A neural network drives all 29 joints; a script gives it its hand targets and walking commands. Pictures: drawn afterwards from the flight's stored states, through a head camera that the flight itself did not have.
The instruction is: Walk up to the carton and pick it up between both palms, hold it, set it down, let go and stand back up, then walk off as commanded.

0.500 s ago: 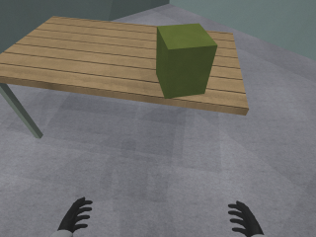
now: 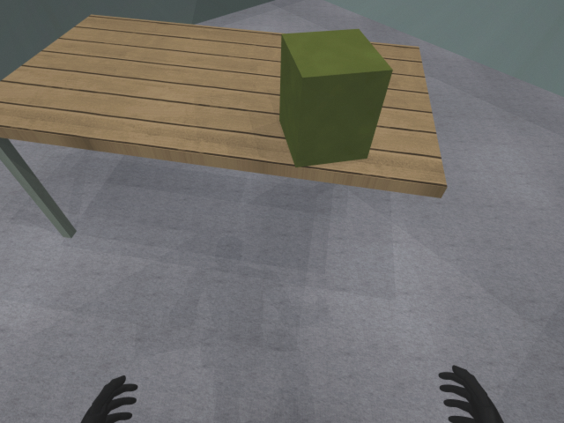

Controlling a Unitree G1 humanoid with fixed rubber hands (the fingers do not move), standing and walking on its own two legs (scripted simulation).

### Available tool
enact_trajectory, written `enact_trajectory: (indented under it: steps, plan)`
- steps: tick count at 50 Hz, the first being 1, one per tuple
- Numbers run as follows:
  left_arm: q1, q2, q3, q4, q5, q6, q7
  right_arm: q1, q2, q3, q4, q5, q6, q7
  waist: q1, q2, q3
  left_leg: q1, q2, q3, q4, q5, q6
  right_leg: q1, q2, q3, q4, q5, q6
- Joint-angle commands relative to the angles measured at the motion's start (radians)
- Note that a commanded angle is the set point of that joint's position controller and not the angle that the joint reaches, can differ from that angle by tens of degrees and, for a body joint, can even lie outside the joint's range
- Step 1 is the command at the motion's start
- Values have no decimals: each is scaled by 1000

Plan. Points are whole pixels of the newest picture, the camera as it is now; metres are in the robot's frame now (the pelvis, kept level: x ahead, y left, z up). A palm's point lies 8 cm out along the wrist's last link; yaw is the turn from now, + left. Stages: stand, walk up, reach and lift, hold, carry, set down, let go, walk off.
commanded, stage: stand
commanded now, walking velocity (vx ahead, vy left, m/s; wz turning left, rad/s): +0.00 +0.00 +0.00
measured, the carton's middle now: (326, 99) +0.84 -0.10 -0.01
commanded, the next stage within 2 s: walk up in 0.82 s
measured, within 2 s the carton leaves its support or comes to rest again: neither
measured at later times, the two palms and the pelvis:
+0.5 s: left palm out of the picture +0.11 +0.27 -0.10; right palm out of the picture +0.13 -0.29 -0.09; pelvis +0.00 -0.01 +0.00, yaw +0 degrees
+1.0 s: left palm out of the picture +0.08 +0.26 -0.10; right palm out of the picture +0.10 -0.30 -0.10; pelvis -0.01 -0.01 +0.01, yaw +0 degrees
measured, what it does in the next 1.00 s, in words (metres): stands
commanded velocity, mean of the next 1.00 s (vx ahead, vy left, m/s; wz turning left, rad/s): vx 0.00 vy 0.00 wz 0.00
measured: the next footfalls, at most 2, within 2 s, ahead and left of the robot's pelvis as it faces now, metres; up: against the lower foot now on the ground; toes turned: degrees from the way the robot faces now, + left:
right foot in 1.42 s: +0.17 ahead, -0.18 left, +0.00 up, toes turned -2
left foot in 1.88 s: +0.32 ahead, +0.08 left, +0.00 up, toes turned -1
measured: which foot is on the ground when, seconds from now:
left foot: down 0.00-1.00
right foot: down 0.00-1.00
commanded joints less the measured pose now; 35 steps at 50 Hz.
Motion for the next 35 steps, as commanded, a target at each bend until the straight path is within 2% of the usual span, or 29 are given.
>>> enact_trajectory:
  steps: [1, 3, 4, 5, 7, 8, 9, 11, 13, 14, 16, 17, 20, 21, 22, 25, 28, 29, 30, 31, 33, 34, 35]
  plan:
    - [-62, 219, 37, -55, 24, -44, 3, -55, -203, -45, -13, -35, -43, -12, 4, 13, -97, 50, 98, -112, -130, 252, 69, 29, -83, 84, -117, 210, -72]
    - [-70, 221, 37, -38, 28, -44, 2, -55, -198, -43, 2, -35, -45, -13, -7, -9, -100, 58, 91, -104, -127, 258, 63, 32, -91, 88, -126, 235, -69]
    - [-75, 233, 40, -49, 24, -46, 5, -73, -207, -40, -2, -36, -46, -15, -1, -27, -113, 71, 98, -108, -131, 260, 68, 30, -86, 86, -119, 235, -68]
    - [-74, 227, 37, -39, 21, -43, 6, -78, -196, -38, 3, -34, -47, -13, 1, 9, -118, 69, 98, -107, -129, 280, 66, 38, -87, 84, -116, 247, -65]
    - [-76, 235, 38, -27, 19, -40, 4, -74, -202, -39, 20, -31, -44, -11, -3, -7, -103, 74, 90, -98, -118, 270, 63, 23, -91, 88, -132, 255, -67]
    - [-80, 230, 38, -30, 20, -46, 5, -69, -206, -38, 20, -36, -45, -12, -3, 32, -107, 76, 94, -101, -129, 291, 65, 28, -89, 88, -124, 257, -65]
    - [-83, 234, 40, -13, 22, -45, 7, -77, -199, -35, 26, -35, -45, -13, -9, -4, -99, 70, 97, -104, -139, 295, 62, 25, -86, 82, -118, 244, -67]
    - [-87, 234, 34, -5, 25, -42, 9, -96, -208, -39, 35, -27, -43, -12, -1, -9, -81, 60, 96, -108, -146, 255, 62, 18, -89, 90, -144, 218, -69]
    - [-83, 225, 31, -1, 19, -44, 9, -95, -203, -35, 44, -33, -43, -15, 6, 19, -89, 68, 97, -116, -145, 275, 69, 27, -89, 87, -144, 211, -70]
    - [-72, 231, 31, 5, 15, -47, 7, -93, -213, -37, 48, -29, -46, -13, 4, -2, -85, 66, 100, -116, -149, 256, 68, 36, -88, 93, -156, 223, -73]
    - [-85, 242, 37, 10, 16, -50, 6, -88, -209, -35, 54, -30, -44, -9, -8, -8, -87, 77, 93, -104, -140, 272, 62, 25, -98, 106, -159, 244, -71]
    - [-85, 229, 35, 9, 17, -50, 6, -82, -202, -36, 66, -33, -45, -13, -1, -31, -93, 76, 94, -109, -142, 273, 67, 42, -94, 95, -161, 251, -71]
    - [-75, 236, 37, 25, 14, -47, 7, -101, -214, -37, 76, -29, -46, -14, -3, 3, -100, 92, 99, -108, -149, 312, 68, 38, -95, 101, -153, 300, -65]
    - [-80, 230, 33, 32, 15, -46, 8, -89, -204, -33, 86, -31, -45, -13, 1, -28, -97, 88, 97, -109, -149, 313, 68, 47, -93, 92, -151, 284, -66]
    - [-88, 234, 33, 34, 15, -43, 8, -100, -208, -30, 91, -33, -41, -12, 5, 14, -90, 79, 100, -108, -155, 327, 73, 46, -93, 89, -154, 286, -66]
    - [-89, 238, 30, 46, 16, -47, 6, -84, -204, -32, 102, -27, -44, -16, -3, -34, -94, 79, 96, -108, -148, 312, 67, 57, -94, 95, -155, 292, -67]
    - [-99, 238, 34, 58, 17, -46, 11, -110, -190, -24, 111, -24, -44, -14, -10, 12, -89, 74, 93, -116, -160, 302, 69, 52, -103, 114, -175, 280, -68]
    - [-77, 242, 31, 67, 13, -48, 11, -96, -201, -27, 125, -25, -42, -13, 8, -18, -80, 79, 93, -112, -169, 298, 71, 56, -100, 104, -178, 276, -63]
    - [-83, 245, 29, 73, 12, -46, 11, -95, -205, -30, 128, -20, -43, -12, -6, -16, -93, 99, 90, -102, -160, 308, 64, 55, -105, 113, -181, 279, -66]
    - [-79, 246, 32, 84, 16, -48, 11, -105, -211, -31, 136, -21, -42, -11, -3, -34, -104, 115, 93, -98, -149, 337, 61, 50, -103, 114, -185, 311, -66]
    - [-99, 245, 34, 82, 14, -45, 8, -104, -207, -28, 142, -25, -41, -15, -6, -13, -89, 97, 93, -104, -158, 313, 65, 48, -100, 115, -191, 292, -62]
    - [-102, 248, 35, 88, 15, -43, 8, -100, -191, -24, 145, -20, -42, -15, -9, -47, -105, 108, 91, -98, -163, 300, 61, 68, -108, 110, -193, 301, -65]
    - [-98, 235, 35, 90, 11, -42, 9, -95, -211, -29, 155, -24, -40, -17, -5, -38, -100, 108, 94, -99, -168, 291, 59, 59, -102, 112, -195, 290, -64]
